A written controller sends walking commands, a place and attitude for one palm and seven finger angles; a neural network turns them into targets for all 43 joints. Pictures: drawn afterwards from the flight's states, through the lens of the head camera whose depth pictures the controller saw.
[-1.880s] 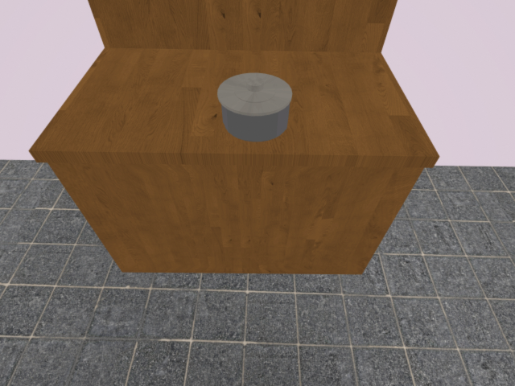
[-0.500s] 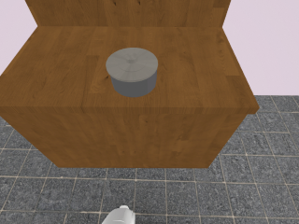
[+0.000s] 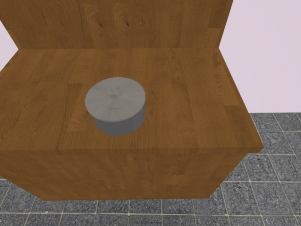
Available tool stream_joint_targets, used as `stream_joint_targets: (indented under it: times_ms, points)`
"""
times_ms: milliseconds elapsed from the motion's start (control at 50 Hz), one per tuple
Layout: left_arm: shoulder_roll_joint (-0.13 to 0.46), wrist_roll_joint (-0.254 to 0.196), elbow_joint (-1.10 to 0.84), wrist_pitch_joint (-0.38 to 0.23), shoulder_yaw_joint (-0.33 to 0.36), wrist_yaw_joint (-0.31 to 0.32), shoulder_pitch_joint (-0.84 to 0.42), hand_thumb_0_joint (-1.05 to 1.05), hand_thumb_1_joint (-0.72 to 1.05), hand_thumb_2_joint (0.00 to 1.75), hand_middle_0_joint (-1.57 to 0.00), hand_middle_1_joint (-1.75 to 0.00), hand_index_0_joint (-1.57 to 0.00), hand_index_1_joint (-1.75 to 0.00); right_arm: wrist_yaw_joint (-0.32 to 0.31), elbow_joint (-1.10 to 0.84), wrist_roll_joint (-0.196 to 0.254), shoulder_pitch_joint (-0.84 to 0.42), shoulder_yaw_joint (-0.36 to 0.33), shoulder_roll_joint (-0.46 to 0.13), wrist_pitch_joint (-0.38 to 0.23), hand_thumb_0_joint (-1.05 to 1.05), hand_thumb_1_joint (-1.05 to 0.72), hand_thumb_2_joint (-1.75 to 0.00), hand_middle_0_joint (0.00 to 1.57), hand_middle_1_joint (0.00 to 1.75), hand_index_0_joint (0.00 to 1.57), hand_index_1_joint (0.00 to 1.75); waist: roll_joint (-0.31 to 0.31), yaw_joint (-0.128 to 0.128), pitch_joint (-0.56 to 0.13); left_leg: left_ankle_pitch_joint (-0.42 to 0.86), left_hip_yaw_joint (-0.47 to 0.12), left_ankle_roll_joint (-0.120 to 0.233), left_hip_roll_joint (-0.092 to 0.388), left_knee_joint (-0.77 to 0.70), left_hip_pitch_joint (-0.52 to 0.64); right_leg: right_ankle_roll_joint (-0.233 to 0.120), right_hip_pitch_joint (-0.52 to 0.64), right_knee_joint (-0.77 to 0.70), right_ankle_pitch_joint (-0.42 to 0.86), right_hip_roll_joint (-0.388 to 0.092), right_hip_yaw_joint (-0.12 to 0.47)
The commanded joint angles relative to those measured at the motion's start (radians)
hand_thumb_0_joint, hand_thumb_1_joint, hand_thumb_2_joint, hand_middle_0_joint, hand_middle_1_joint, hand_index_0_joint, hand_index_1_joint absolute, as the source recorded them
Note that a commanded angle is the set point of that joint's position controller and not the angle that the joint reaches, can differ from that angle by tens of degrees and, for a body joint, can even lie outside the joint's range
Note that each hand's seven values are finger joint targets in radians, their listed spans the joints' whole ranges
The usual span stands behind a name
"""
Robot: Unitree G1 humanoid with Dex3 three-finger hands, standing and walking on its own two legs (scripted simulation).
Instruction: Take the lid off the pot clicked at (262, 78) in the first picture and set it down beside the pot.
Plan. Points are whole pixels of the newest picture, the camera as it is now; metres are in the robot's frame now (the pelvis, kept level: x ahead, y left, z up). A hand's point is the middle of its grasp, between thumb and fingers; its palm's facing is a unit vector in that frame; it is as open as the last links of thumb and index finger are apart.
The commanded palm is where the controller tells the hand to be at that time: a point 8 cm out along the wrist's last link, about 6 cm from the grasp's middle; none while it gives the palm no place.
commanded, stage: come to a stop and stand still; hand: left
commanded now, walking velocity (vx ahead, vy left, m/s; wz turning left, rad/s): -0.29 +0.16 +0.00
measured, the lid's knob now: (114, 92) +0.49 +0.14 +0.07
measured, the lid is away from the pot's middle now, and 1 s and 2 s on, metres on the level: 0.00 0.00 0.00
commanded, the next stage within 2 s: look again from close up in 1.02 s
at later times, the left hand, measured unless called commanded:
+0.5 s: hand out of the picture -0.01 +0.26 -0.17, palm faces +0.05 -0.98 -0.20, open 7.4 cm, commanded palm none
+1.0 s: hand out of the picture -0.07 +0.18 -0.16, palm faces +0.04 -0.99 -0.14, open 7.4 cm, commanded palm none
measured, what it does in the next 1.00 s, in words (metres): steps on the spot: left foot, then right foot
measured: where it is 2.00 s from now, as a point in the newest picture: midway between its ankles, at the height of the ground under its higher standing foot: outside the picture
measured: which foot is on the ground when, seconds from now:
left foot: up 0.00-0.22, down 0.24-1.00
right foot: down 0.00-0.24, up 0.26-0.64, down 0.66-1.00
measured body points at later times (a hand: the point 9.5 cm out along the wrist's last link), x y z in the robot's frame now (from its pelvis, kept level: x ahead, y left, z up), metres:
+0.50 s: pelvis -0.03 +0.06 +0.02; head -0.02 +0.09 +0.47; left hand -0.01 +0.31 -0.15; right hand +0.03 -0.17 -0.12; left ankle +0.00 +0.14 -0.73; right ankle -0.07 -0.08 -0.68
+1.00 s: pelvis -0.05 +0.03 +0.01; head -0.05 +0.03 +0.46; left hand -0.07 +0.23 -0.15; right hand -0.09 -0.17 -0.15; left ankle +0.00 +0.14 -0.73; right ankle -0.09 -0.08 -0.73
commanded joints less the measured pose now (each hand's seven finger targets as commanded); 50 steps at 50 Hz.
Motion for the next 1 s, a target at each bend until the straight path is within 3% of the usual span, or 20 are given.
stream_joint_targets:
  times_ms: [0, 40, 100, 140, 180, 200, 220, 240, 260, 280, 300, 360, 460, 560, 600, 640, 660, 700, 780, 980]
  points:
    - [0.210, 0.003, -0.007, 0.016, 0.059, 0.028, 0.173, 0.00, 0.90, 0.90, -0.20, -0.30, -0.20, -0.30, -0.019, -0.087, 0.004, 0.006, -0.036, -0.083, 0.008, 0.00, -0.90, -0.90, 0.20, 0.30, 0.20, 0.30, -0.289, 0.084, -0.131, -0.263, -0.059, -0.026, -0.022, 0.387, -0.262, -0.294, 0.366, -0.114, 1.132, -0.331, 0.283]
    - [0.205, 0.007, -0.035, 0.025, 0.068, 0.034, 0.124, 0.00, 0.90, 0.90, -0.20, -0.30, -0.20, -0.30, -0.012, -0.103, 0.007, -0.027, -0.036, -0.076, 0.017, 0.00, -0.90, -0.90, 0.20, 0.30, 0.20, 0.30, -0.185, 0.072, -0.135, -0.221, -0.092, -0.033, -0.018, 0.441, -0.280, -0.281, 0.350, -0.124, 0.997, -0.304, 0.225]
    - [0.204, 0.013, -0.073, 0.033, 0.071, 0.035, 0.044, 0.00, 0.90, 0.90, -0.20, -0.30, -0.20, -0.30, 0.001, -0.113, 0.006, -0.013, -0.036, -0.053, 0.027, 0.00, -0.90, -0.90, 0.20, 0.30, 0.20, 0.30, -0.210, 0.046, -0.148, -0.156, -0.074, -0.037, -0.015, 0.343, -0.187, -0.252, 0.237, -0.152, 0.789, -0.272, 0.180]
    - [0.199, 0.015, -0.097, 0.037, 0.070, 0.030, 0.003, 0.00, 0.90, 0.90, -0.20, -0.30, -0.20, -0.30, 0.004, -0.107, 0.007, 0.035, -0.034, -0.044, 0.019, 0.00, -0.90, -0.90, 0.20, 0.30, 0.20, 0.30, -0.212, 0.011, -0.141, -0.072, -0.044, -0.034, -0.019, 0.142, -0.089, -0.210, 0.165, -0.135, 0.657, -0.235, 0.161]
    - [0.184, 0.004, -0.100, 0.047, 0.068, 0.024, -0.012, 0.00, 0.90, 0.90, -0.20, -0.30, -0.20, -0.30, 0.006, -0.083, 0.005, 0.114, -0.033, -0.046, 0.005, 0.00, -0.90, -0.90, 0.20, 0.30, 0.20, 0.30, -0.186, -0.024, -0.155, 0.179, 0.007, -0.032, -0.035, -0.160, 0.102, -0.122, 0.087, -0.067, 0.418, -0.155, 0.111]
    - [0.140, -0.002, -0.100, 0.055, 0.057, 0.019, 0.010, 0.00, 0.90, 0.90, -0.20, -0.30, -0.20, -0.30, 0.007, -0.084, 0.001, 0.109, -0.039, -0.088, -0.006, 0.00, -0.90, -0.90, 0.20, 0.30, 0.20, 0.30, -0.049, -0.023, -0.159, 0.262, -0.069, -0.015, 0.048, -0.248, 0.197, -0.069, -0.004, 0.022, 0.158, -0.081, 0.068]
    - [0.071, -0.009, -0.121, 0.067, 0.046, 0.018, 0.029, 0.00, 0.90, 0.90, -0.20, -0.30, -0.20, -0.30, 0.009, -0.123, -0.015, 0.068, -0.050, -0.176, -0.011, 0.00, -0.90, -0.90, 0.20, 0.30, 0.20, 0.30, 0.279, -0.013, -0.078, 0.347, -0.375, 0.081, 0.290, -0.366, 0.108, 0.010, -0.147, 0.164, -0.266, 0.051, -0.022]
    - [0.088, -0.004, -0.119, 0.075, 0.040, 0.025, -0.005, 0.00, 0.90, 0.90, -0.20, -0.30, -0.20, -0.30, 0.005, -0.143, -0.023, 0.037, -0.044, -0.192, -0.005, 0.00, -0.90, -0.90, 0.20, 0.30, 0.20, 0.30, 0.265, -0.034, -0.030, 0.286, -0.473, 0.166, 0.357, -0.420, -0.058, 0.003, -0.096, 0.311, -0.349, 0.075, 0.055]
    - [0.087, -0.001, -0.099, 0.077, 0.045, 0.025, -0.015, 0.00, 0.90, 0.90, -0.20, -0.30, -0.20, -0.30, -0.009, -0.138, -0.027, 0.004, -0.034, -0.156, -0.012, 0.00, -0.90, -0.90, 0.20, 0.30, 0.20, 0.30, 0.240, -0.017, -0.005, 0.202, -0.446, 0.167, 0.317, -0.439, -0.109, -0.008, -0.084, 0.389, -0.283, 0.071, 0.121]
    - [0.090, 0.000, -0.065, 0.072, 0.050, 0.015, 0.027, 0.00, 0.90, 0.90, -0.20, -0.30, -0.20, -0.30, -0.016, -0.140, -0.025, -0.057, -0.018, -0.126, -0.015, 0.00, -0.90, -0.90, 0.20, 0.30, 0.20, 0.30, 0.186, 0.024, 0.013, 0.148, -0.373, 0.158, 0.270, -0.430, -0.088, -0.010, -0.091, 0.417, -0.203, 0.067, 0.127]
    - [0.091, -0.001, -0.037, 0.064, 0.045, 0.004, 0.071, 0.00, 0.90, 0.90, -0.20, -0.30, -0.20, -0.30, -0.016, -0.143, -0.021, -0.085, -0.011, -0.114, -0.022, 0.00, -0.90, -0.90, 0.20, 0.30, 0.20, 0.30, 0.129, 0.038, -0.011, 0.153, -0.345, 0.165, 0.255, -0.418, -0.046, -0.010, -0.088, 0.414, -0.179, 0.070, 0.112]
    - [0.087, -0.004, -0.006, 0.061, 0.037, -0.008, 0.084, 0.00, 0.90, 0.90, -0.20, -0.30, -0.20, -0.30, -0.020, -0.109, -0.016, -0.043, -0.007, -0.111, -0.025, 0.00, -0.90, -0.90, 0.20, 0.30, 0.20, 0.30, 0.143, 0.017, -0.026, 0.174, -0.265, 0.153, 0.228, -0.433, 0.049, 0.002, -0.072, 0.331, -0.137, 0.066, 0.083]
    - [0.065, -0.001, -0.011, 0.064, 0.024, -0.016, 0.068, 0.00, 0.90, 0.90, -0.20, -0.30, -0.20, -0.30, -0.021, -0.066, -0.019, 0.041, -0.025, -0.137, -0.017, 0.00, -0.90, -0.90, 0.20, 0.30, 0.20, 0.30, 0.103, -0.022, -0.011, 0.095, -0.317, 0.173, 0.269, -0.458, 0.106, -0.014, -0.033, 0.163, -0.203, 0.059, 0.048]
    - [0.039, -0.008, 0.043, 0.048, 0.011, -0.007, 0.160, 0.00, 0.90, 0.90, -0.20, -0.30, -0.20, -0.30, -0.015, -0.030, -0.013, 0.048, -0.019, -0.130, -0.017, 0.00, -0.90, -0.90, 0.20, 0.30, 0.20, 0.30, 0.104, 0.006, -0.039, 0.086, -0.290, 0.136, 0.213, -0.431, 0.067, -0.036, 0.146, -0.118, -0.114, 0.071, 0.022]
    - [0.060, -0.010, 0.072, 0.029, 0.007, 0.003, 0.197, 0.00, 0.90, 0.90, -0.20, -0.30, -0.20, -0.30, -0.010, -0.011, 0.000, 0.047, -0.008, -0.082, -0.020, 0.00, -0.90, -0.90, 0.20, 0.30, 0.20, 0.30, 0.020, 0.018, -0.016, 0.094, -0.217, 0.073, 0.138, -0.354, -0.020, -0.049, 0.270, -0.321, 0.027, 0.033, 0.070]
    - [0.086, -0.014, 0.080, 0.017, -0.004, 0.006, 0.175, 0.00, 0.90, 0.90, -0.20, -0.30, -0.20, -0.30, -0.001, 0.000, 0.003, 0.044, 0.010, -0.036, -0.021, 0.00, -0.90, -0.90, 0.20, 0.30, 0.20, 0.30, -0.022, -0.001, 0.010, 0.121, -0.121, 0.020, 0.051, -0.290, 0.050, -0.097, 0.134, -0.357, -0.062, -0.064, 0.163]
    - [0.081, -0.013, 0.090, 0.011, -0.007, 0.004, 0.169, 0.00, 0.90, 0.90, -0.20, -0.30, -0.20, -0.30, 0.003, 0.011, -0.001, 0.050, 0.012, -0.031, -0.026, 0.00, -0.90, -0.90, 0.20, 0.30, 0.20, 0.30, -0.010, -0.008, -0.022, 0.201, -0.115, 0.021, 0.048, -0.277, 0.116, -0.094, 0.107, -0.334, -0.008, -0.048, 0.159]
    - [0.063, -0.016, 0.104, -0.003, -0.013, 0.007, 0.146, 0.00, 0.90, 0.90, -0.20, -0.30, -0.20, -0.30, -0.001, 0.039, 0.001, 0.062, 0.013, -0.038, -0.026, 0.00, -0.90, -0.90, 0.20, 0.30, 0.20, 0.30, -0.139, -0.010, -0.015, 0.259, -0.107, 0.028, 0.069, -0.262, 0.116, -0.078, 0.129, -0.334, 0.067, -0.023, 0.136]
    - [0.047, -0.019, 0.124, -0.002, -0.018, 0.014, 0.164, 0.00, 0.90, 0.90, -0.20, -0.30, -0.20, -0.30, -0.001, 0.082, 0.001, 0.072, 0.020, -0.028, -0.021, 0.00, -0.90, -0.90, 0.20, 0.30, 0.20, 0.30, -0.023, -0.002, 0.045, 0.234, -0.114, 0.025, 0.068, -0.287, 0.102, -0.075, 0.106, -0.336, 0.007, -0.016, 0.131]
    - [0.011, -0.018, 0.145, -0.005, -0.017, 0.019, 0.204, 0.00, 0.90, 0.90, -0.20, -0.30, -0.20, -0.30, -0.007, 0.102, -0.002, 0.109, 0.020, 0.001, -0.018, 0.00, -0.90, -0.90, 0.20, 0.30, 0.20, 0.30, -0.011, 0.004, 0.060, 0.220, -0.117, 0.026, 0.066, -0.277, 0.082, -0.082, 0.097, -0.328, -0.014, -0.008, 0.127]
